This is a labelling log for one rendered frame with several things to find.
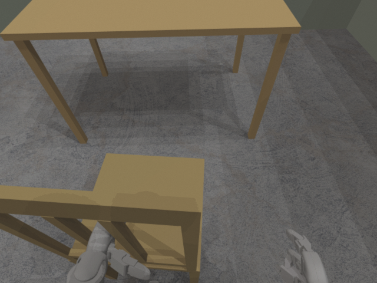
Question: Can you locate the right robot hand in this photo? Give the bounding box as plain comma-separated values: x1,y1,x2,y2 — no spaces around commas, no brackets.
281,229,329,283

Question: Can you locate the table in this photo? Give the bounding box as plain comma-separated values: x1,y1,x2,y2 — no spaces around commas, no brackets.
0,0,301,144

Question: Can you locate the chair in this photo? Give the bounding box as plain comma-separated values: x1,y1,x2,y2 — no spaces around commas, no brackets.
0,153,204,283

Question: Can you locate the left robot forearm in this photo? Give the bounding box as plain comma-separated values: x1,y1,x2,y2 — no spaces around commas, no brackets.
67,250,108,283

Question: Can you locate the left robot hand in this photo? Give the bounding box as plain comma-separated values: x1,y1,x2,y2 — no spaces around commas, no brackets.
86,221,151,280

